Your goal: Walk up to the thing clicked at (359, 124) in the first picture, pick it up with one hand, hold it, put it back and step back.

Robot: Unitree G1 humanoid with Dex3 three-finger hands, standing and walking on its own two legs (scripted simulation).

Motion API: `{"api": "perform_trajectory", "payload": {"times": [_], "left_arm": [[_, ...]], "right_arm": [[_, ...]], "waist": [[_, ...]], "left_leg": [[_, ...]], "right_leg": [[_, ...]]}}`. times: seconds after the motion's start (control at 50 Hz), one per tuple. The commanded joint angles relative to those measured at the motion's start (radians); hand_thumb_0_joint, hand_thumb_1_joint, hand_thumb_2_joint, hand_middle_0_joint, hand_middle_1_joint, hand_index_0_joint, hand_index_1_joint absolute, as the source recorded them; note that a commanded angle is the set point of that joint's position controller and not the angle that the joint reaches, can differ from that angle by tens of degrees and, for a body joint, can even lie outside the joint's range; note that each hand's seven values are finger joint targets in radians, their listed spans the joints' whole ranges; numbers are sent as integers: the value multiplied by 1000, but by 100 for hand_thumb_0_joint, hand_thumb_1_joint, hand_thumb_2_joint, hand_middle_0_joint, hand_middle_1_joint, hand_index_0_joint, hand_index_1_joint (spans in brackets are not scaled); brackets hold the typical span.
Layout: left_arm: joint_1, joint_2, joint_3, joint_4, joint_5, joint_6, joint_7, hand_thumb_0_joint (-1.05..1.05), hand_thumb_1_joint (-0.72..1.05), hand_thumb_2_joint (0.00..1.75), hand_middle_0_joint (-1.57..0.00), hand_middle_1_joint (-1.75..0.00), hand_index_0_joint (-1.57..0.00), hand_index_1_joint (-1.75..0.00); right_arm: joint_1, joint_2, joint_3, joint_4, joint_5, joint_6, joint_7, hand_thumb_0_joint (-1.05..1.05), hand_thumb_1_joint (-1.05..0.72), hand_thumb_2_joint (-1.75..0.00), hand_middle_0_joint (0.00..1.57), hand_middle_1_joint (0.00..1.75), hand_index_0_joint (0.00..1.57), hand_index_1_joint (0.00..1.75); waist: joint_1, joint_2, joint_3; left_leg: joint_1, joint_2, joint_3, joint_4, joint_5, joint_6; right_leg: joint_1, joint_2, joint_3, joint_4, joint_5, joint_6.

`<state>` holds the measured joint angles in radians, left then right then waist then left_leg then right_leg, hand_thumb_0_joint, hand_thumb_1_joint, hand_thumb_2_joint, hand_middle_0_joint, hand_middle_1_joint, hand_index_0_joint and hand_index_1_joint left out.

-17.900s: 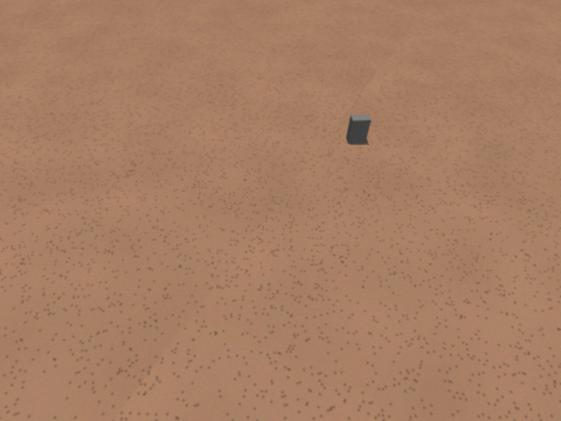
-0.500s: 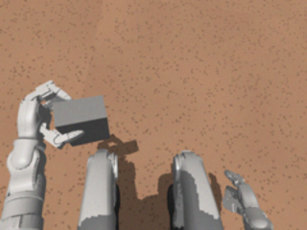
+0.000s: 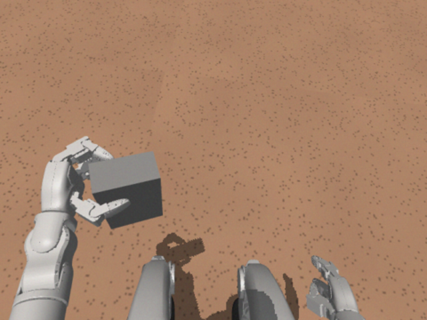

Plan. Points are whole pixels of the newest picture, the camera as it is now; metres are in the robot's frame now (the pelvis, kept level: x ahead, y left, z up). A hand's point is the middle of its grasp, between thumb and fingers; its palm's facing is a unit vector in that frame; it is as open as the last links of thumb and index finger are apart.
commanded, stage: lift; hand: left
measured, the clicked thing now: (130, 193) +0.34 +0.15 -0.02
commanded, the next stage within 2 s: hold in 0.90 s
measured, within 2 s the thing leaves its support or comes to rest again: neither
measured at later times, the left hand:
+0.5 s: hand (92, 158) +0.35 +0.18 +0.11, palm faces +0.02 -1.00 -0.03, open 9.7 cm
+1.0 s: hand (94, 143) +0.35 +0.17 +0.14, palm faces -0.01 -1.00 -0.01, open 9.8 cm
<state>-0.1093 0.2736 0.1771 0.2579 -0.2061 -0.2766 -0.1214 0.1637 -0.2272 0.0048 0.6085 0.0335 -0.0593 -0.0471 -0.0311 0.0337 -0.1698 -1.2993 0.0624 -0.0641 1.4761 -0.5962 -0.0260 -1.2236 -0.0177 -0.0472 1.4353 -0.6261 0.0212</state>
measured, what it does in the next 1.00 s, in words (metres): rises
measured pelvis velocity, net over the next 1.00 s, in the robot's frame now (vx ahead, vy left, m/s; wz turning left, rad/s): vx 0.03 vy -0.01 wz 0.02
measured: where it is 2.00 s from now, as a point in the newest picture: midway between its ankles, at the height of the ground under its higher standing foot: outside the picture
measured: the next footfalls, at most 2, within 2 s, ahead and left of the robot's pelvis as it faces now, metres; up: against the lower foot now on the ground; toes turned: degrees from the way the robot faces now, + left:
none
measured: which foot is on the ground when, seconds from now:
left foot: down 0.00-1.00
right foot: down 0.00-1.00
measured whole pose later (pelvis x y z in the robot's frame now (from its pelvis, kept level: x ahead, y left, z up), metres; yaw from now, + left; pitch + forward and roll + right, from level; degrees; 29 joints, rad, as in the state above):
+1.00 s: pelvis +0.03 -0.01 +0.11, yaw +1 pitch +10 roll -1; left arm -0.14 0.23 0.15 0.48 -0.20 -0.35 -0.20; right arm 0.23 -0.23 0.01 0.65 0.01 -0.03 -0.07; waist -0.03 0.02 -0.05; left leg -0.68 0.06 -0.01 0.94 -0.43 -0.03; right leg -0.62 -0.02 -0.03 0.91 -0.46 0.02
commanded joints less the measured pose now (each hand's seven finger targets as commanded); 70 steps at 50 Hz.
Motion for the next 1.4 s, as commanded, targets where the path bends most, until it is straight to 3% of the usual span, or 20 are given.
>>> {"api": "perform_trajectory", "payload": {"times": [0.0, 0.02, 0.04, 0.16, 0.22, 0.24, 0.28, 0.3, 0.46, 0.48, 0.52, 0.54, 0.74, 0.88, 0.98, 1.06, 1.2, 1.28, 1.3, 1.38], "left_arm": [[-242, 147, 81, -233, -31, -98, -9, 0, 9, 128, -134, -149, -137, -148], [-172, 112, 56, -115, -25, -87, -19, 0, 9, 126, -134, -148, -137, -147], [-253, 143, 64, -213, -27, -101, -21, 0, 7, 125, -133, -147, -136, -145], [-279, 144, 59, -199, -32, -120, -36, 0, 8, 126, -136, -149, -139, -148], [-260, 92, 31, -121, -35, -122, -42, 0, 8, 127, -135, -148, -138, -148], [-318, 147, 67, -204, -34, -137, -37, 0, 8, 126, -135, -148, -137, -147], [-260, 106, 36, -123, -21, -132, -34, 0, 7, 127, -134, -148, -136, -147], [-315, 129, 51, -179, -27, -143, -33, 0, 10, 128, -135, -148, -137, -148], [-274, 91, 38, -73, -34, -143, -45, 0, 10, 131, -134, -151, -136, -150], [-315, 121, 60, -123, -38, -149, -45, 0, 9, 131, -134, -151, -136, -150], [-300, 80, 20, -72, -32, -150, -58, 0, 11, 133, -134, -152, -136, -151], [-342, 132, 58, -128, -28, -160, -54, 0, 11, 133, -135, -152, -137, -152], [-308, 75, 30, -38, -37, -155, -70, 0, 9, 133, -133, -152, -135, -152], [-354, 116, 53, -92, -32, -175, -73, 0, 11, 135, -135, -155, -137, -154], [-335, 78, 29, -44, -30, -171, -72, 0, 8, 133, -132, -153, -135, -152], [-362, 117, 54, -89, -23, -179, -67, 0, 4, 126, -135, -153, -137, -152], [-315, 68, 12, -23, -23, -165, -72, 0, 0, 124, -134, -152, -137, -151], [-340, 104, 47, -84, -23, -179, -65, 0, 2, 124, -134, -152, -137, -151], [-301, 69, 20, -27, -22, -171, -67, 0, 0, 124, -134, -152, -137, -151], [-324, 94, 37, -71, -22, -176, -62, 0, 0, 124, -132, -150, -135, -150]], "right_arm": [[56, -144, -56, -94, 5, -40, -5, 0, -88, -89, 20, 30, 20, 30], [46, -149, -58, -95, 5, -41, -6, 0, -89, -89, 20, 30, 20, 30], [55, -148, -57, -95, 5, -41, -3, 0, -89, -89, 20, 30, 20, 30], [71, -144, -51, -87, 0, -42, -4, 0, -90, -89, 20, 30, 20, 30], [66, -146, -50, -88, -5, -48, -4, 0, -90, -89, 20, 30, 20, 30], [67, -151, -53, -91, -5, -46, -5, 0, -89, -89, 20, 30, 20, 30], [66, -144, -49, -96, -9, -39, -6, 0, -90, -89, 20, 30, 20, 30], [63, -148, -51, -90, -8, -42, -5, 0, -89, -89, 20, 30, 20, 30], [74, -138, -45, -78, -14, -30, -16, 0, -90, -90, 20, 30, 20, 30], [67, -139, -46, -82, -12, -31, -17, 0, -90, -89, 20, 30, 20, 30], [66, -139, -47, -83, -15, -27, -17, 0, -90, -90, 20, 30, 20, 30], [71, -146, -52, -79, -15, -25, -20, 0, -90, -89, 20, 30, 20, 30], [64, -135, -45, -72, -18, -14, -27, 0, -89, -90, 20, 30, 20, 30], [57, -140, -49, -77, -19, -6, -29, 0, -90, -90, 20, 30, 20, 30], [54, -136, -47, -81, -22, -2, -29, 0, -89, -90, 20, 30, 20, 30], [59, -137, -49, -77, -22, 3, -30, 0, -91, -90, 20, 30, 20, 30], [51, -135, -50, -74, -21, 6, -29, 0, -91, -90, 20, 30, 20, 30], [46, -135, -52, -80, -20, 11, -27, 0, -91, -90, 20, 30, 20, 30], [49, -132, -49, -80, -21, 11, -25, 0, -91, -90, 20, 30, 20, 30], [46, -134, -51, -82, -19, 10, -26, 0, -91, -90, 20, 30, 20, 30]], "waist": [[-3, 54, -376], [-13, 26, -340], [2, 68, -360], [-2, 64, -344], [-15, 31, -323], [4, 57, -332], [-4, 23, -312], [3, 41, -317], [-5, -9, -260], [4, 4, -256], [-6, 3, -256], [7, 28, -275], [-4, -9, -223], [8, 15, -229], [1, 8, -206], [11, 14, -217], [-1, -11, -184], [13, 5, -185], [5, -8, -179], [13, -8, -182]], "left_leg": [[442, -39, 1, -279, 280, 32], [452, -36, -1, -302, 264, 32], [485, -36, 2, -317, 279, 28], [582, -37, 12, -398, 317, 24], [604, -36, 14, -429, 314, 27], [623, -38, 17, -447, 307, 24], [643, -38, 18, -473, 308, 24], [653, -40, 21, -483, 308, 23], [692, -42, 40, -540, 346, 27], [698, -44, 45, -550, 341, 27], [727, -41, 43, -561, 365, 25], [755, -41, 45, -571, 377, 23], [789, -43, 60, -613, 424, 28], [841, -44, 64, -652, 431, 24], [851, -44, 67, -670, 428, 23], [876, -46, 72, -676, 462, 24], [892, -46, 77, -692, 483, 30], [917, -46, 71, -717, 466, 24], [914, -44, 72, -716, 474, 24], [915, -48, 78, -725, 478, 26]], "right_leg": [[270, 26, 3, -266, 324, -41], [268, 28, -1, -286, 309, -40], [285, 27, 1, -296, 316, -43], [379, 26, 2, -379, 355, -40], [410, 29, -1, -412, 364, -37], [424, 26, 1, -423, 355, -38], [453, 30, -3, -449, 354, -36], [467, 26, 2, -460, 360, -37], [573, 28, 10, -538, 406, -29], [583, 25, 14, -547, 404, -28], [586, 28, 11, -553, 421, -30], [598, 24, 14, -558, 432, -32], [680, 26, 17, -616, 491, -25], [718, 24, 18, -640, 493, -27], [730, 26, 16, -658, 490, -28], [757, 23, 20, -665, 527, -26], [780, 22, 20, -694, 555, -20], [792, 25, 13, -701, 522, -24], [793, 27, 11, -702, 528, -25], [817, 23, 15, -714, 543, -22]]}}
